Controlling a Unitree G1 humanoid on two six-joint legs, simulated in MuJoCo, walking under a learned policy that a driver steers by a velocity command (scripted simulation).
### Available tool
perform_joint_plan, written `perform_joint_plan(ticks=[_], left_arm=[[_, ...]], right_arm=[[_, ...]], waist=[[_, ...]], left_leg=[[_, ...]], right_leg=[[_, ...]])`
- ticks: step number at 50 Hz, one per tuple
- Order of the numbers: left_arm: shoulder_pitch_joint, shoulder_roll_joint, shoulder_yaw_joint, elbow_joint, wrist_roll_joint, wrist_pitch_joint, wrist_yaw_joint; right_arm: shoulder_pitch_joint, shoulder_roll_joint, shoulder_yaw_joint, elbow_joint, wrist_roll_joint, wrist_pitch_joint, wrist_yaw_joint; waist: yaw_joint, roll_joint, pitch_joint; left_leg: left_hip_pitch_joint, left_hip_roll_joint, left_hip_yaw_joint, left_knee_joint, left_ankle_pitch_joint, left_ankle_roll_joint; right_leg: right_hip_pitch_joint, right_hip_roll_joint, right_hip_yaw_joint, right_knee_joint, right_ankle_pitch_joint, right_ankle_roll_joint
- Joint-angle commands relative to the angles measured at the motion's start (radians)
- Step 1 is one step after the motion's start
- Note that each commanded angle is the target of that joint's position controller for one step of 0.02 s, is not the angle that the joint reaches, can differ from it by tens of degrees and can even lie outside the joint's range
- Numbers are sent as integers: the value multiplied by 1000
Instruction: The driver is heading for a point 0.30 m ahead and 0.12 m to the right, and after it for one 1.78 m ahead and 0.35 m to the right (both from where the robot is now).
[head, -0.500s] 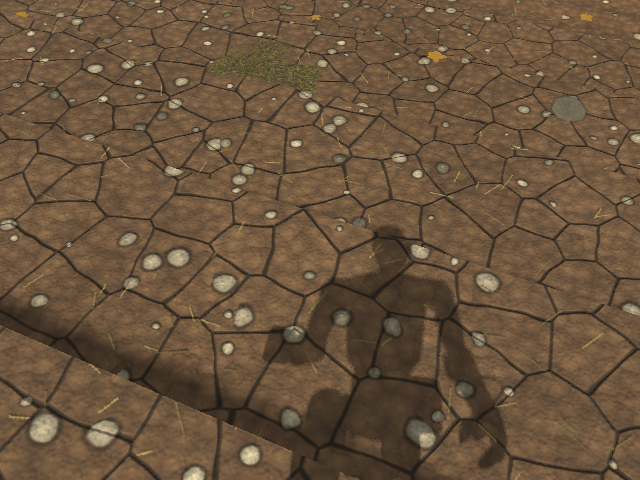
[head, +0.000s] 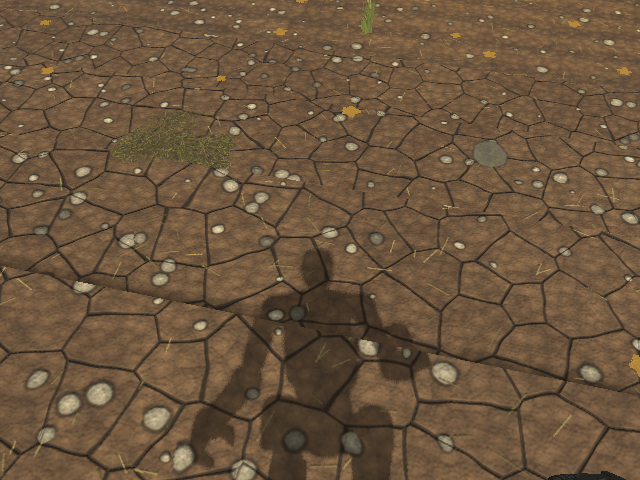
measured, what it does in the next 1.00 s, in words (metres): goes down, turning right: right foot 0.18 m lower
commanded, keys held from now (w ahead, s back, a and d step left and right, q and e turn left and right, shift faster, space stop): w+e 0.68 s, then w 0.20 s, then w+q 0.12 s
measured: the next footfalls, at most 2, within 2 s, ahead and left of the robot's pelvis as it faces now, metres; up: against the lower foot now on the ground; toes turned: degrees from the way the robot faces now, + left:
right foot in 0.60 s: +0.42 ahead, -0.19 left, -0.18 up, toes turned -23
left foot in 1.06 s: +0.73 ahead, -0.18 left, -0.18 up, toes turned -25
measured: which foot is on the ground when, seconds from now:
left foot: down 0.00-0.58, up 0.60-1.00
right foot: down 0.00-0.00, up 0.02-0.58, down 0.60-1.00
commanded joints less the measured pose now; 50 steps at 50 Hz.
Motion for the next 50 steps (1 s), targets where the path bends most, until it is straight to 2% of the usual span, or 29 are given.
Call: perform_joint_plan(ticks=[1,2,3,4,7,10,11,13,14,16,17,20,22,23,26,28,29,30,31,32,33,34,35,36,38,40,43,48,50], left_arm=[[38,-11,5,-104,-19,-18,-5],[99,48,6,-94,5,-15,-3],[8,116,28,-65,21,0,1],[-68,137,38,-69,22,9,-9],[-137,91,30,-86,18,46,-46],[-200,56,17,-114,32,53,-55],[-205,80,29,-110,41,53,-50],[-271,81,31,-118,42,50,-49],[-360,89,40,-134,26,40,-45],[-431,83,41,-138,24,34,-49],[-458,83,39,-146,17,35,-53],[-495,43,30,-138,22,34,-79],[-540,10,12,-127,13,28,-81],[-552,11,8,-113,9,26,-78],[-483,-1,-6,-54,32,26,-68],[-220,29,8,57,67,29,-35],[-47,60,24,114,87,22,-25],[46,162,58,179,77,13,-18],[99,265,67,152,36,0,-26],[108,240,69,119,0,-5,-27],[66,177,57,102,-13,6,-21],[6,176,48,91,-4,2,6],[-60,120,32,76,9,-13,15],[-135,101,20,68,6,-28,18],[-127,99,18,93,9,-50,17],[-117,72,12,108,5,-58,10],[-47,23,1,137,-5,-51,0],[70,43,-4,178,13,-35,5],[76,45,-10,189,20,-32,11]], right_arm=[[350,-249,-87,41,-11,-16,-21],[311,-241,-96,19,26,-3,-13],[247,-161,-81,8,33,-5,-9],[201,-121,-72,0,30,-7,-4],[211,-133,-73,50,25,-28,1],[268,-154,-86,96,25,-34,-11],[283,-162,-88,102,5,-50,-8],[325,-156,-83,121,15,-53,-10],[338,-153,-83,139,20,-68,-11],[387,-145,-83,165,11,-84,-14],[374,-145,-84,173,10,-85,-19],[392,-123,-75,185,-2,-88,-28],[391,-84,-63,195,0,-82,-24],[402,-89,-63,202,-8,-71,-30],[416,-98,-62,217,-20,-38,-52],[440,-117,-68,245,-1,-8,-65],[416,-152,-82,248,22,14,-64],[416,-91,-82,252,24,24,-62],[530,-71,-70,201,36,18,-47],[462,-102,-61,154,38,11,-46],[386,-133,-67,147,12,12,-47],[325,-98,-57,122,1,-5,-38],[280,-126,-66,154,-20,-2,-33],[227,-111,-67,132,-14,19,-27],[208,-63,-54,132,-7,43,-24],[181,-35,-45,119,4,38,-19],[47,-22,-43,96,19,19,-7],[-154,-27,-49,38,29,28,12],[-167,-21,-51,27,29,19,22]], waist=[[-106,270,-188],[-88,325,-201],[-79,91,-50],[-82,1,18],[-62,77,83],[-73,62,50],[-91,53,17],[-111,50,6],[-122,81,59],[-157,111,109],[-137,79,139],[-152,55,136],[-162,51,162],[-172,37,169],[-160,-8,168],[-60,-13,47],[50,-34,2],[72,-229,-35],[-25,-316,-153],[46,-244,-327],[38,-76,-313],[-14,-99,-296],[-40,-24,-186],[-99,37,-68],[-128,7,-23],[-126,-34,-37],[-63,-48,-6],[6,-29,101],[-4,-48,118]], left_leg=[[628,331,-360,-162,29,156],[616,428,-727,-288,-67,265],[481,409,-638,-315,-105,275],[372,369,-497,-314,-30,259],[241,283,-247,-379,65,196],[293,274,-102,-370,290,194],[354,286,-67,-320,325,200],[403,267,-12,-292,280,156],[454,232,15,-313,73,99],[478,258,4,-309,-14,97],[376,245,41,-284,-111,92],[336,255,90,-186,-185,85],[240,239,145,-125,-230,70],[236,246,161,-76,-248,64],[278,230,211,125,-184,46],[351,199,231,514,101,66],[249,158,258,825,136,52],[-13,56,251,1297,-572,32],[-425,63,121,1360,-678,34],[-533,120,57,1341,-562,14],[-546,142,58,1290,-461,4],[-574,138,12,1078,-221,3],[-507,161,8,1015,-197,-18],[-361,168,3,790,-150,-61],[-177,169,13,618,-143,-87],[-140,169,15,466,-17,-66],[-94,128,48,248,145,-15],[-204,66,95,70,86,49],[-132,27,110,-1,36,79]], right_leg=[[-381,-66,5,629,6,0],[-586,-35,-79,749,-161,1],[-635,-112,-60,788,-60,9],[-604,-140,-67,753,13,19],[-551,-195,-84,652,94,35],[-585,-185,-125,617,193,47],[-617,-180,-139,659,304,35],[-667,-172,-141,607,393,28],[-757,-186,-106,487,456,33],[-806,-183,-105,413,543,36],[-744,-178,-111,302,656,45],[-677,-179,-167,232,885,36],[-549,-186,-211,120,992,35],[-517,-189,-235,93,1012,30],[-381,-207,-272,-75,1023,31],[-136,-180,-320,-156,975,12],[60,-176,-269,-234,880,-27],[297,-271,-170,-196,1039,-80],[671,-427,-64,273,1676,-103],[756,-494,89,228,1589,-193],[631,-480,165,89,1216,-216],[486,-519,288,-58,641,-242],[282,-515,351,-107,594,-257],[-12,-475,270,-156,706,-252],[-213,-406,209,-187,774,-244],[-212,-362,152,-201,808,-223],[-147,-294,61,-210,775,-146],[68,-348,51,-239,725,-108],[91,-349,4,-232,790,-90]])
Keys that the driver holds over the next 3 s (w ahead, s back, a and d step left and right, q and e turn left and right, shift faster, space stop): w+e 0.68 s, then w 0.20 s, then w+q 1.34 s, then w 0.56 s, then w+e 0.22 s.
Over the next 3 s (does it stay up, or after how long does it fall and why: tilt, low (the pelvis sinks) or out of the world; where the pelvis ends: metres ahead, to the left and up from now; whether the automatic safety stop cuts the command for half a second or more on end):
stays up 1.51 -0.27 -0.35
